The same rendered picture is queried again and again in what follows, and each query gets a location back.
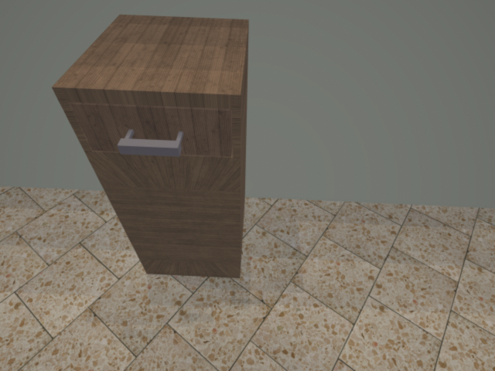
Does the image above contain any drawer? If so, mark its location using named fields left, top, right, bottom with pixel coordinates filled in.
left=71, top=102, right=233, bottom=156

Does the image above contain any handle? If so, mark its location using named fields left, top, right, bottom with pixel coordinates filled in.
left=117, top=129, right=183, bottom=157

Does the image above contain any cabinet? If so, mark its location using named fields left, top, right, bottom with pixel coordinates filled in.
left=52, top=15, right=249, bottom=278

